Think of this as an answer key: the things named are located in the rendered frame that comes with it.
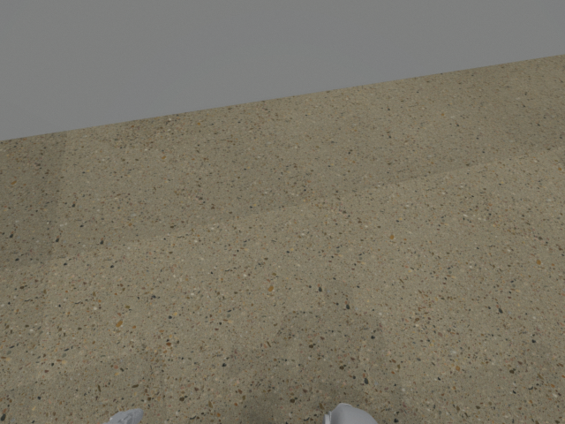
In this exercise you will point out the robot right thigh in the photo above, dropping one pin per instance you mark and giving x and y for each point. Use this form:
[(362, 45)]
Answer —
[(348, 415)]

